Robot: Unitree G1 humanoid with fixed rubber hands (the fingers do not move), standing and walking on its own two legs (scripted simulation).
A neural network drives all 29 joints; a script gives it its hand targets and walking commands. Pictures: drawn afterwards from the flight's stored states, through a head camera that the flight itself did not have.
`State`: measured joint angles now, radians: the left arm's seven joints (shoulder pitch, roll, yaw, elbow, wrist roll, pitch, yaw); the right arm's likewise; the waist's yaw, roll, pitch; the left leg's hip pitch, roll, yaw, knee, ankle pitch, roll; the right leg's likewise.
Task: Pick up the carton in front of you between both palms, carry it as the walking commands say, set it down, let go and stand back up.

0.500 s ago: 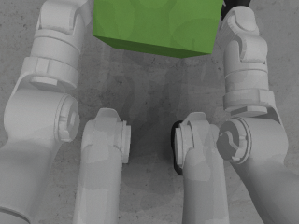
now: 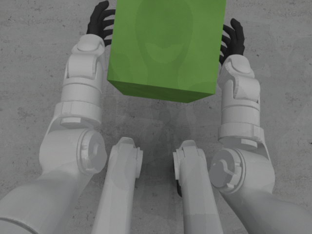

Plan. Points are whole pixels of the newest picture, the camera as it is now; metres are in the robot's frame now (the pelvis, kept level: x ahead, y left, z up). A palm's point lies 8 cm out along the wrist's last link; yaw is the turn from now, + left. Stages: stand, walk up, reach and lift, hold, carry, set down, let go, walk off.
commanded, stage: reach and lift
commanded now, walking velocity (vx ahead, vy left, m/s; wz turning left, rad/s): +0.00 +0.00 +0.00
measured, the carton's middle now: (162, 56) +0.53 +0.01 -0.14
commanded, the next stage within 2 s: none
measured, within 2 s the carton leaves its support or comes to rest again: neither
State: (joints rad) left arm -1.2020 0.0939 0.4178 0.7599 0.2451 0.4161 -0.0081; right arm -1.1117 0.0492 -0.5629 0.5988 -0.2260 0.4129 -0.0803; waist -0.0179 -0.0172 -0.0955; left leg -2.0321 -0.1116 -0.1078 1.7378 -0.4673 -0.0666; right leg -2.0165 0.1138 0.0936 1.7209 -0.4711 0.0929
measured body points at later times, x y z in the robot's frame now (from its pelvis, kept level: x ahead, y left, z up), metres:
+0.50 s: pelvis +0.05 +0.00 +0.13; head +0.22 +0.01 +0.55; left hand +0.48 +0.16 +0.09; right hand +0.47 -0.15 +0.09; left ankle +0.11 +0.13 -0.46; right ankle +0.12 -0.14 -0.46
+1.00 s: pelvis +0.10 -0.01 +0.26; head +0.14 +0.00 +0.70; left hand +0.43 +0.15 +0.24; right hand +0.43 -0.15 +0.24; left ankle +0.11 +0.13 -0.46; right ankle +0.12 -0.14 -0.46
